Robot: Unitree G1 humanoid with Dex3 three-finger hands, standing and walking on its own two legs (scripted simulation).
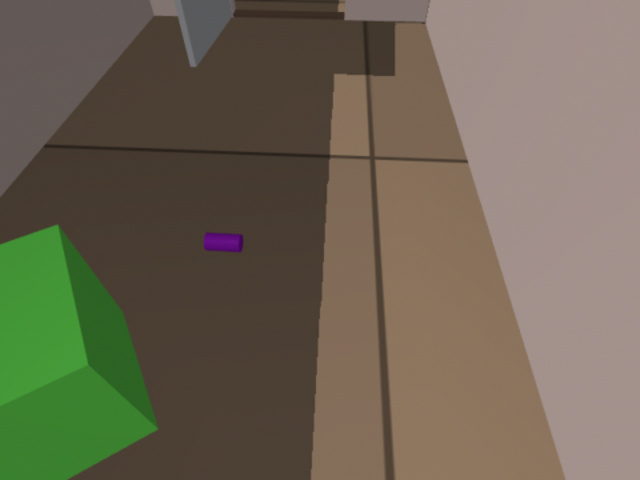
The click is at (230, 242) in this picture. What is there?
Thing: lying can
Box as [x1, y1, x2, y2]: [204, 233, 242, 251]
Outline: 205,234 205,249 227,251 241,250 241,234
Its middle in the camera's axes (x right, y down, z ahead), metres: -0.38 +0.03 +1.59
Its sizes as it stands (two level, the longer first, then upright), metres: 0.141 0.072 0.072
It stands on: the floor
